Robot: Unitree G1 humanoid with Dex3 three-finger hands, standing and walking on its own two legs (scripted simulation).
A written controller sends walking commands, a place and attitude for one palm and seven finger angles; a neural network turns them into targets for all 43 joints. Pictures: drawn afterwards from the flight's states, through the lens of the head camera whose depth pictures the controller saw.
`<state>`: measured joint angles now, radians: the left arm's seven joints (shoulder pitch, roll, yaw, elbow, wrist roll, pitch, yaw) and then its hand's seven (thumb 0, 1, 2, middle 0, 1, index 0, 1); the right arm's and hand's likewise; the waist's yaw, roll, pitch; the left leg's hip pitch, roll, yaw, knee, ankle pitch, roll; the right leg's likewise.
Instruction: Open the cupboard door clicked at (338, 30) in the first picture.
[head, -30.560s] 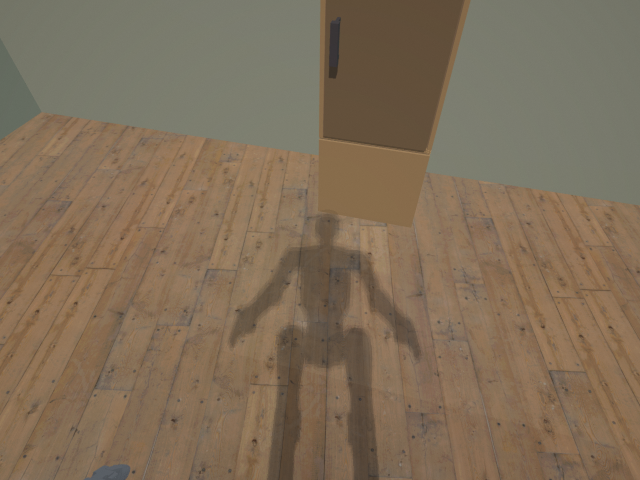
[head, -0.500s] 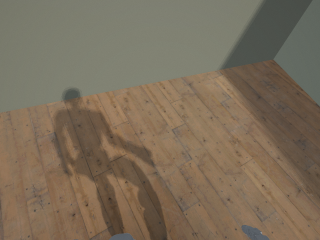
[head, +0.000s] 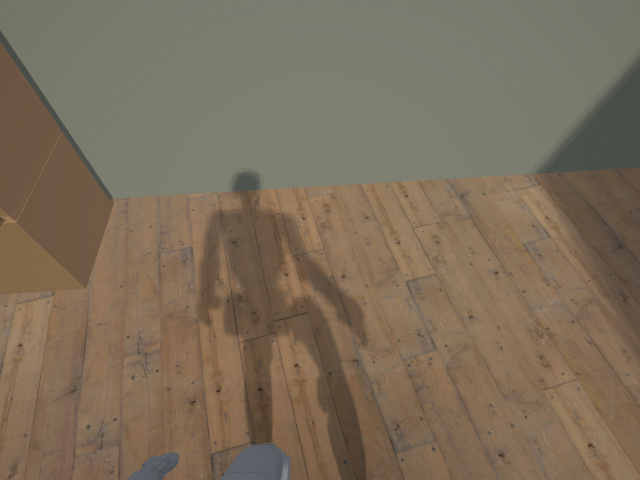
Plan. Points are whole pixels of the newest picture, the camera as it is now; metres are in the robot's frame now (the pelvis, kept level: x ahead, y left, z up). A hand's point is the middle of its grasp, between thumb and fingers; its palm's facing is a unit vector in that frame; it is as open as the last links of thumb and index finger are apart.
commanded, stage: turn to face it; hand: left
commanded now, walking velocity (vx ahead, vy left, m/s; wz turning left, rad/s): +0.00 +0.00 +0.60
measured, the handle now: out of the picture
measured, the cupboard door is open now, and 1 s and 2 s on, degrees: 46 46 46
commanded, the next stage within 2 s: take the last steps up to it in 1.34 s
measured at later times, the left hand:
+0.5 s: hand out of the picture +0.06 +0.26 -0.16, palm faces +0.30 -0.92 -0.25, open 7.4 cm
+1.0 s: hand out of the picture -0.05 +0.20 -0.19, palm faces +0.60 -0.77 -0.22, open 7.4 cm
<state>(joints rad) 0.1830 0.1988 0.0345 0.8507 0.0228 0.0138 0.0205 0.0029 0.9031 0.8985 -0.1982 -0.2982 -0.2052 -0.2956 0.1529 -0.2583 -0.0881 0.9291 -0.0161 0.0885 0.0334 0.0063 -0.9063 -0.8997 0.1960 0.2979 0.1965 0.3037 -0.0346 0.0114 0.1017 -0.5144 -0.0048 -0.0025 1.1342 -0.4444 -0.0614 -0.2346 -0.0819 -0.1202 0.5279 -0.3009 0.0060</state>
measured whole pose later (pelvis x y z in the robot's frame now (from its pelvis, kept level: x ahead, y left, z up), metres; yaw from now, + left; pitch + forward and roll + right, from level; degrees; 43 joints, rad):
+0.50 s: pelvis +0.01 +0.02 +0.00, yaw +17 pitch +2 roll -2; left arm 0.13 0.27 0.08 0.87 0.02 0.05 0.01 0.01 0.91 0.90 -0.20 -0.30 -0.20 -0.30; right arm 0.18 -0.22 -0.05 0.91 -0.03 0.04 0.01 0.00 -0.90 -0.90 0.20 0.30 0.20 0.30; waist -0.01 -0.01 0.09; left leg -0.30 -0.03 -0.08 0.50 -0.23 0.03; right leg -0.45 -0.06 0.00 0.91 -0.42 0.09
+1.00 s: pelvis +0.03 +0.00 -0.02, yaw +36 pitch +1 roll +1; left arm 0.24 0.24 0.06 0.90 0.02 0.03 0.01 0.00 0.90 0.90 -0.20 -0.30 -0.21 -0.30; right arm 0.09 -0.25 -0.06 0.90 -0.02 0.04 0.04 0.01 -0.91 -0.90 0.19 0.30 0.19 0.30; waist 0.00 -0.06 0.11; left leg -0.33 0.00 0.07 0.62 -0.27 0.02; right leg -0.27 -0.16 -0.18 0.77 -0.48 0.06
